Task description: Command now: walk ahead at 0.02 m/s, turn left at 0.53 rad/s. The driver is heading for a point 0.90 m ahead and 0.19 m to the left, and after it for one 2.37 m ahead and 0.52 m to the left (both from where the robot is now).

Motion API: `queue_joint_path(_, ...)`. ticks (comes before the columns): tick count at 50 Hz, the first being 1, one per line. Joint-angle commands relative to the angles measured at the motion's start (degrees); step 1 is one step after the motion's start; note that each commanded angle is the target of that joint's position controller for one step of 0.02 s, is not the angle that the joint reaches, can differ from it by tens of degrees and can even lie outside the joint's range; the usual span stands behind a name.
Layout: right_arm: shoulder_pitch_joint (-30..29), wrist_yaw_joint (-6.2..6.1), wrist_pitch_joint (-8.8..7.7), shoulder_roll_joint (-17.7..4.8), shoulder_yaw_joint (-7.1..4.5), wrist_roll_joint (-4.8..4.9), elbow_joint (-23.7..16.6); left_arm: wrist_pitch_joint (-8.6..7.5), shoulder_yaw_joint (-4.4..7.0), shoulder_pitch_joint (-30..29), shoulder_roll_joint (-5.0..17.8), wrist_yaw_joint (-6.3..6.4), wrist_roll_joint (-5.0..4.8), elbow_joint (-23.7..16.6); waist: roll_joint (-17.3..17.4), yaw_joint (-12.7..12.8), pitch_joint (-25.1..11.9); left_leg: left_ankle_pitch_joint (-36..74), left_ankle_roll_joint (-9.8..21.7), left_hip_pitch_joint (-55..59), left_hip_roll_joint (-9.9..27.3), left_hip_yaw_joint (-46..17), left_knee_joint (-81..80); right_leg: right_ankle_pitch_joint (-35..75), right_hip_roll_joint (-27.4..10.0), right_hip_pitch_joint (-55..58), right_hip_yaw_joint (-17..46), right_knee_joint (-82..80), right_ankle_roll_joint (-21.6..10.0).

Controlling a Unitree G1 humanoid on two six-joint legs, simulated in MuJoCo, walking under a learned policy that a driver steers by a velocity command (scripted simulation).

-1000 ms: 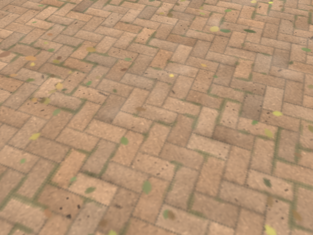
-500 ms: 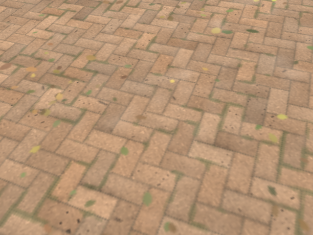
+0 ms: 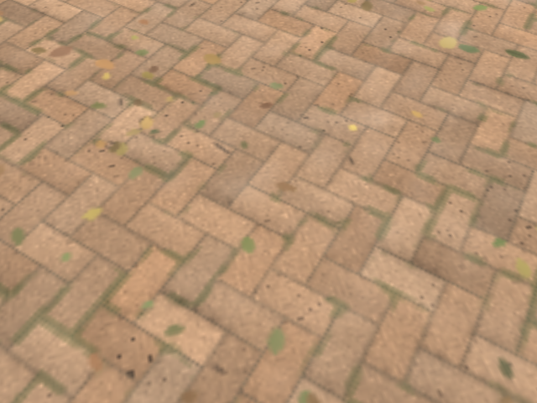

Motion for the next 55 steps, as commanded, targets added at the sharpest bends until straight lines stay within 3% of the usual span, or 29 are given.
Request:
queue_joint_path(1,-2.3,-1.02,-0.04,-10.0,-2.53,0.33,-4.2,0.29,1.3,4.5,4.6,-0.02,-0.1,-1.9,7.4,1.6,-8.6,-5.3,9.7,2.5,13.4,-17.4,-9.4,4.0,1.6,5.4,-0.7,-5.3,0.9)
queue_joint_path(5,-2.1,-1.44,0.97,-9.7,-2.6,0.55,-4.8,-0.74,1.57,3.7,5.3,-1.04,-0.6,-2.9,8.8,1.6,-8.5,-5.6,7.8,4.1,12.9,-21.4,-8.0,4.4,2.5,8.5,-0.4,-13.6,0.2)
queue_joint_path(7,-3.1,-1.81,1.68,-9.5,-2.43,1.14,-5.6,-1.5,1.84,7.1,5.5,-1.74,-0.85,-2.2,8.9,3.9,-8.9,-3.1,5.7,3.8,11.4,-22.0,-5.0,9.3,2.6,14.5,-1.4,-24.0,-1.3)
queue_joint_path(8,-2.1,-2.02,2.07,-8.4,-2.08,1.53,-5.8,-1.65,2.36,9.3,6.9,-1.92,-0.71,-1.7,7.7,4.8,-9.1,-5.6,3.1,1.1,8.9,-20.4,-2.0,12.9,0.0,20.0,-0.9,-30.1,-2.5)
queue_joint_path(9,1.1,-2.02,2.37,-4.8,-1.21,1.36,-5.8,-1.36,3.17,10.1,10.7,-1.69,0.37,-2.0,-2.5,2.9,-10.7,-18.0,-0.3,-5.6,3.3,-13.5,10.4,12.7,-12.2,26.6,9.7,-34.0,-6.6)
queue_joint_path(10,0.4,-1.85,1.63,-5.4,-1.8,1.52,-7.9,-0.92,3.75,6.4,14.0,-1.79,2.83,-3.3,-17.2,1.0,-7.0,-29.3,-2.7,-15.5,-4.7,-5.1,21.9,18.7,-21.2,22.3,24.8,-37.8,-15.6)
queue_joint_path(11,2.5,-1.59,1.07,-10.6,-3.23,0.64,-6.5,-1.21,2.79,2.4,10.4,-1.67,3.63,-5.8,-12.5,0.0,-6.8,-28.1,-4.1,-14.7,-0.3,-6.9,33.4,21.8,-22.9,19.7,23.4,-37.4,-18.2)
queue_joint_path(12,4.4,-1.42,1.37,-12.0,-4.04,1.05,-5.1,-1.34,2.11,-0.7,7.6,-1.41,2.77,-7.0,-8.5,-1.3,-6.3,-24.2,-4.7,-14.1,0.2,-5.9,38.0,23.8,-19.7,18.8,16.6,-35.8,-16.2)
queue_joint_path(14,6.4,-1.76,2.74,-9.4,-3.8,0.65,-3.4,-1.2,1.68,-1.7,6.4,-1.04,0.55,-7.6,-5.6,-1.0,-5.2,-18.4,-7.2,-15.8,1.2,-4.4,44.7,23.7,-15.0,20.4,8.6,-34.0,-13.3)
queue_joint_path(15,6.1,-1.57,3.1,-8.1,-3.5,0.85,-3.8,-0.98,1.35,-0.9,6.0,-0.79,0.33,-7.5,-5.7,-0.4,-4.6,-17.4,-8.2,-15.7,1.4,-3.3,46.8,25.5,-14.1,19.9,5.9,-33.9,-13.6)
queue_joint_path(18,1.4,-1.28,2.96,-6.3,-2.58,1.6,-7.1,-0.16,1.45,3.4,6.6,-0.16,0.7,-6.5,-7.8,2.8,-3.6,-14.8,-10.4,-18.5,3.6,-0.1,40.8,27.7,-13.7,24.8,2.1,-34.4,-15.4)
queue_joint_path(22,-0.8,-0.28,2.69,-5.1,-1.58,1.3,-10.1,0.5,2.61,5.4,9.4,-0.04,0.5,-6.2,-8.2,4.5,-5.5,-16.2,-11.3,-15.4,7.1,2.3,31.4,32.1,-16.7,29.3,0.3,-33.9,-17.1)
queue_joint_path(25,-1.0,0.67,2.88,-4.8,-1.14,1.2,-11.5,0.67,3.34,3.8,11.0,-0.81,0.21,-6.7,-8.9,4.3,-5.8,-16.4,-10.0,-8.0,8.0,5.6,24.1,34.0,-17.1,25.7,-3.5,-33.6,-16.9)
queue_joint_path(28,-0.5,1.51,3.52,-5.7,-1.59,1.26,-12.4,0.6,3.86,3.6,11.7,-1.67,-0.71,-6.7,-9.4,3.9,-6.0,-15.6,-7.8,-3.3,7.4,7.8,17.1,34.8,-18.3,25.1,-4.8,-31.7,-16.2)
queue_joint_path(31,4.2,2.21,3.93,-6.3,-2.52,1.27,-11.4,0.54,3.91,3.2,10.9,-2.0,-2.22,-6.2,-7.3,0.7,-6.9,-4.2,-3.1,7.7,5.5,9.2,0.9,30.0,-16.9,21.1,-8.5,-23.7,-11.1)
queue_joint_path(32,8.3,1.54,3.93,-9.3,-3.78,1.46,-10.2,0.46,3.33,7.1,8.4,-2.45,-1.31,-4.8,-0.5,0.2,-9.4,2.5,-0.5,18.6,6.9,4.4,-2.5,18.6,-14.0,13.2,-12.6,-15.3,-6.8)
queue_joint_path(33,12.0,0.32,3.59,-16.3,-5.42,1.66,-10.5,0.4,1.37,5.6,2.7,-3.09,2.27,-7.8,18.0,0.8,-10.5,15.7,6.9,29.7,22.5,-17.8,-1.6,-14.2,-6.2,-6.2,-16.5,4.7,-1.2)
queue_joint_path(34,13.1,1.11,1.62,-16.1,-4.85,0.19,-11.5,-0.44,1.9,1.3,4.9,-3.07,0.97,-10.3,14.3,-2.6,-13.3,-0.3,17.5,26.3,28.9,-29.3,-6.0,-16.8,-1.5,-14.5,-6.4,14.0,-1.0)
queue_joint_path(35,12.2,1.64,0.05,-12.9,-3.95,-0.11,-11.1,-0.91,2.74,-2.0,8.0,-3.23,-0.98,-10.9,9.7,-3.4,-9.8,-17.4,15.8,24.0,26.3,-26.6,-10.2,-11.0,-3.5,-16.9,-3.5,15.6,-2.4)
queue_joint_path(36,9.7,1.48,-0.88,-10.3,-3.02,0.6,-10.5,-1.28,3.38,-2.6,9.6,-3.41,-1.61,-10.8,9.2,-2.0,-5.6,-28.2,12.2,21.1,23.5,-23.2,-12.5,-4.7,-5.1,-17.9,-3.3,13.4,-3.8)
queue_joint_path(37,7.2,1.09,-1.26,-8.4,-2.11,1.02,-10.6,-1.48,3.66,-1.4,9.6,-3.21,-1.09,-9.4,8.7,-0.9,-3.5,-29.3,9.9,19.3,21.3,-20.7,-13.5,0.3,-6.0,-17.2,-3.3,11.4,-3.8)
queue_joint_path(39,4.6,0.32,-1.52,-7.2,-1.13,-0.05,-10.9,-1.9,3.6,0.2,8.9,-3.14,-0.1,-8.4,9.7,0.9,-1.5,-16.2,8.3,15.7,18.0,-14.7,-14.8,8.0,-5.5,-12.9,-3.7,8.8,-2.7)
queue_joint_path(41,4.7,-0.24,-1.99,-7.3,-0.95,-0.9,-10.7,-2.41,3.32,2.5,7.6,-3.29,0.21,-7.4,7.6,2.0,-3.4,4.3,8.0,15.7,16.8,-9.1,-12.6,12.2,-4.8,-9.2,-4.4,5.8,-1.5)
queue_joint_path(44,4.8,-0.44,-1.89,-7.3,-0.82,-0.79,-9.9,-2.04,2.12,2.2,4.5,-3.44,0.36,-7.3,6.6,1.9,-4.9,18.6,7.4,13.9,15.0,-3.1,-9.5,15.1,-4.3,-2.9,-4.9,-3.8,0.1)
queue_joint_path(47,6.5,-0.15,-1.3,-8.4,-1.0,-0.61,-8.4,-1.39,1.55,-0.1,4.2,-3.66,-0.11,-8.2,7.1,0.4,-4.2,19.3,7.8,12.6,16.0,-3.5,-8.5,15.3,-3.9,0.9,-4.9,-10.9,0.3)
queue_joint_path(52,5.8,0.35,-0.67,-7.1,-0.3,0.24,-6.3,-1.54,1.65,0.3,5.3,-3.99,-0.02,-8.5,6.8,1.0,-3.8,17.6,7.5,12.8,17.2,-7.1,-3.9,12.8,-2.5,7.2,-5.0,-19.6,-2.6)
queue_joint_path(53,5.4,0.29,-0.58,-6.2,0.09,0.6,-5.9,-1.87,1.63,2.0,5.1,-4.0,0.36,-8.0,5.4,2.5,-4.3,14.9,5.8,12.2,16.0,-7.1,-2.2,19.4,-2.3,11.9,-5.1,-26.2,-3.7)
queue_joint_path(54,7.1,0.22,-0.87,-4.9,0.59,-0.02,-5.2,-2.21,1.87,3.2,6.6,-3.67,0.96,-7.8,2.9,2.7,-5.8,11.9,3.1,11.0,13.6,-6.5,-0.6,32.3,-4.6,18.4,-2.4,-29.7,-4.7)
queue_joint_path(55,9.8,0.18,-1.42,-4.0,0.9,-1.75,-5.0,-2.27,2.4,4.4,10.0,-3.14,1.28,-8.2,-1.7,0.8,-9.6,4.3,0.3,8.6,9.7,-4.0,3.0,49.9,-10.0,26.2,2.3,-26.2,-6.6)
